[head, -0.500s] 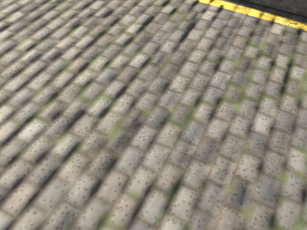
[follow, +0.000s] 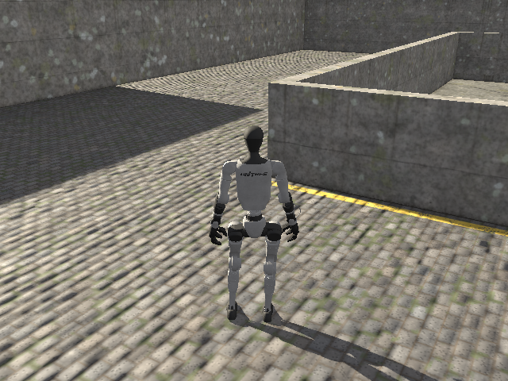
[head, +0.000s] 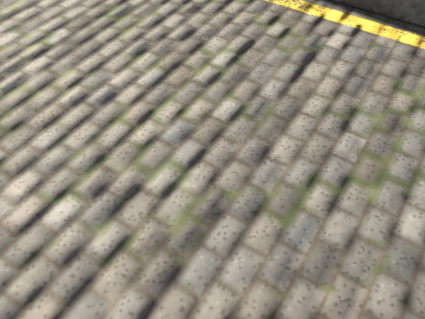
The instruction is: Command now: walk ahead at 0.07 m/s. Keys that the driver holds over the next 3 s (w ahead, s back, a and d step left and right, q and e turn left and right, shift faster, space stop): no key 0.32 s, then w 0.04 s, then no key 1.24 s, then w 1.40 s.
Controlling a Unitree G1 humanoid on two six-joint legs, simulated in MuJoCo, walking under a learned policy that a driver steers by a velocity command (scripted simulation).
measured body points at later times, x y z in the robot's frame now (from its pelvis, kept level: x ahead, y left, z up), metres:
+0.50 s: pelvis +0.07 +0.02 -0.01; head +0.08 +0.02 +0.44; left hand +0.11 +0.27 -0.16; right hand +0.11 -0.22 -0.16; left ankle +0.06 +0.14 -0.74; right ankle +0.05 -0.09 -0.74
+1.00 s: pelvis +0.07 +0.02 +0.00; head +0.08 +0.02 +0.45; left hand +0.10 +0.26 -0.16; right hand +0.10 -0.22 -0.16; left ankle +0.06 +0.14 -0.74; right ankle +0.05 -0.09 -0.74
